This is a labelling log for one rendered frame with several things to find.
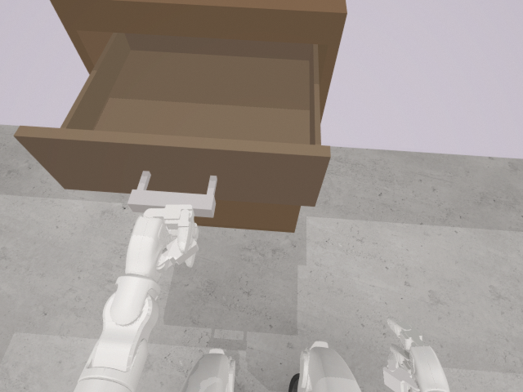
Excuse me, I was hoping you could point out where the robot left forearm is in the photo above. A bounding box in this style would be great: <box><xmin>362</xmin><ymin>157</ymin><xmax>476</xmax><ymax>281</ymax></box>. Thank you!
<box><xmin>74</xmin><ymin>274</ymin><xmax>161</xmax><ymax>392</ymax></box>

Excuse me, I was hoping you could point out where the cabinet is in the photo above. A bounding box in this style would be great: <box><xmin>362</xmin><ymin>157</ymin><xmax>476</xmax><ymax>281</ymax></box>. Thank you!
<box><xmin>50</xmin><ymin>0</ymin><xmax>347</xmax><ymax>233</ymax></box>

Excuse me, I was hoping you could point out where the robot thigh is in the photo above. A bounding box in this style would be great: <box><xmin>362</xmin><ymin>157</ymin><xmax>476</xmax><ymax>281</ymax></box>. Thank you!
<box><xmin>299</xmin><ymin>347</ymin><xmax>361</xmax><ymax>392</ymax></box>
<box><xmin>180</xmin><ymin>353</ymin><xmax>235</xmax><ymax>392</ymax></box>

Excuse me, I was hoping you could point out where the robot right hand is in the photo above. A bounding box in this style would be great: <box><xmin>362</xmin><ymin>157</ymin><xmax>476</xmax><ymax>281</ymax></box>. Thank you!
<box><xmin>383</xmin><ymin>316</ymin><xmax>450</xmax><ymax>392</ymax></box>

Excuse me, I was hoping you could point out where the handle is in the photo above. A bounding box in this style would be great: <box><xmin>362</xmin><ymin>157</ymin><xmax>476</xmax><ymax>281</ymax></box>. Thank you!
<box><xmin>127</xmin><ymin>171</ymin><xmax>217</xmax><ymax>218</ymax></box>

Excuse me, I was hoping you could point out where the right robot thigh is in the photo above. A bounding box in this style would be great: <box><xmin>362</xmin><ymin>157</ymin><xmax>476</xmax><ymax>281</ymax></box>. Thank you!
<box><xmin>299</xmin><ymin>347</ymin><xmax>361</xmax><ymax>392</ymax></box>

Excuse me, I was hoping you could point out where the robot left hand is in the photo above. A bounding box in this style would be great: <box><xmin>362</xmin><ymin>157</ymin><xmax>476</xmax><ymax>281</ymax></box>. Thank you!
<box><xmin>125</xmin><ymin>205</ymin><xmax>199</xmax><ymax>282</ymax></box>

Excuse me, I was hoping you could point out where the drawer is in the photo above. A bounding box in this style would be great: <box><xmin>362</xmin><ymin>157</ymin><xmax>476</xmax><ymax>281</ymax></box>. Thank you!
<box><xmin>14</xmin><ymin>33</ymin><xmax>331</xmax><ymax>207</ymax></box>

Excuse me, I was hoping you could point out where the left robot thigh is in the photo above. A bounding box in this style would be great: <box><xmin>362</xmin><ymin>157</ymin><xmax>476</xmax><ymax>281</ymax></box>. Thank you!
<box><xmin>180</xmin><ymin>353</ymin><xmax>235</xmax><ymax>392</ymax></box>

